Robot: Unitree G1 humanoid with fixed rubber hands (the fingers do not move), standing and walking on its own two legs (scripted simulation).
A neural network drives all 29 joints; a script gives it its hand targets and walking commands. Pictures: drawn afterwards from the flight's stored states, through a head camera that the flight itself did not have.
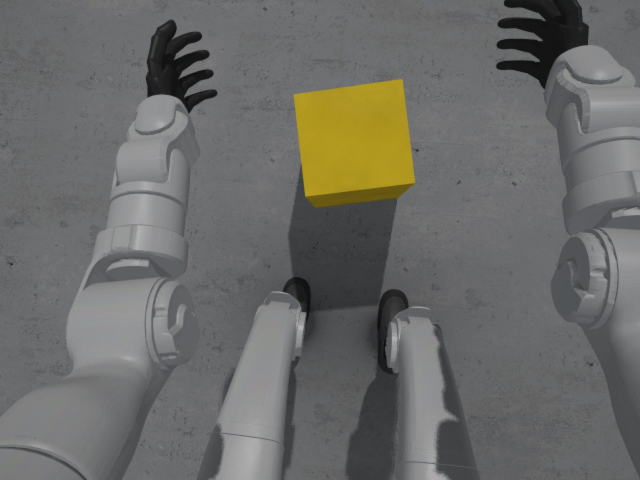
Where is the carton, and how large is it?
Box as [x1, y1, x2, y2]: [294, 79, 414, 207]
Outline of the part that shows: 402,79 294,94 305,196 315,207 394,198 399,196 414,183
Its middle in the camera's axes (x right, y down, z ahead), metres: +0.07 -0.18 +0.86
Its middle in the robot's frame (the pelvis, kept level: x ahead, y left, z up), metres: +0.54 +0.03 -0.53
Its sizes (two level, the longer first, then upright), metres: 0.210 0.200 0.250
